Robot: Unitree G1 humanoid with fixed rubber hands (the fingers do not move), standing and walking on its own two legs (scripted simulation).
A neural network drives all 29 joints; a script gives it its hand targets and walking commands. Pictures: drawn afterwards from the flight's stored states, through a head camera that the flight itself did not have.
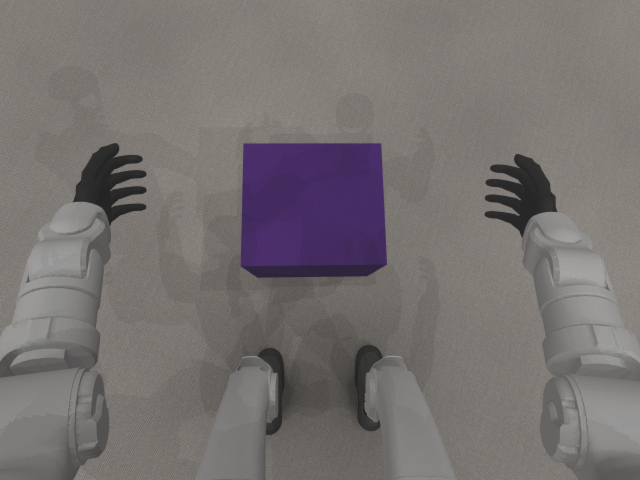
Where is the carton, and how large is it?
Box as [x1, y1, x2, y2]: [241, 143, 386, 277]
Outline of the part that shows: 243,143 241,266 257,277 367,275 386,264 380,143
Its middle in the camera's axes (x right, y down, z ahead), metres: -0.02 -0.05 +0.95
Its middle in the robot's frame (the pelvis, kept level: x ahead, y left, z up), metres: +0.53 +0.01 -0.55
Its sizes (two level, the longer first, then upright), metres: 0.298 0.265 0.270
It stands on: the floor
